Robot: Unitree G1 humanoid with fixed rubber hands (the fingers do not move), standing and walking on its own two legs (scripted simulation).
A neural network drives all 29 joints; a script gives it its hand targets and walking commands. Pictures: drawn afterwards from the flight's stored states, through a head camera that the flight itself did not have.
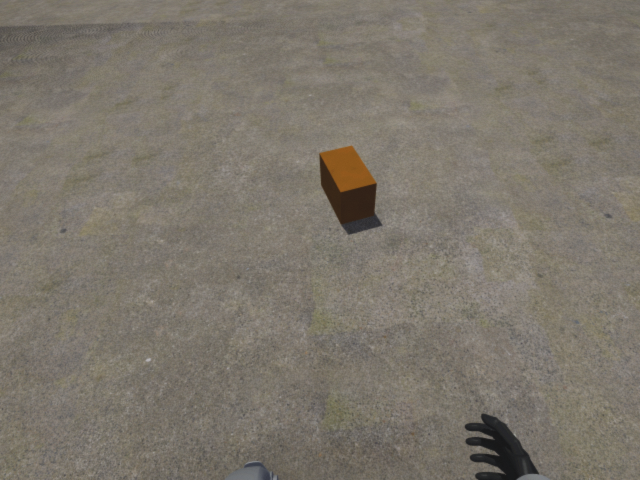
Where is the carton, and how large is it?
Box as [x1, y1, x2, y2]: [319, 146, 376, 223]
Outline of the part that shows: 352,146 319,153 321,185 340,223 373,215 376,183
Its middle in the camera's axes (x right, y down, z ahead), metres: +0.12 -0.25 +1.73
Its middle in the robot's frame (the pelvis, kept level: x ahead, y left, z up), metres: +1.39 -0.10 -0.67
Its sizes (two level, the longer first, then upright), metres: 0.281 0.157 0.188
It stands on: the floor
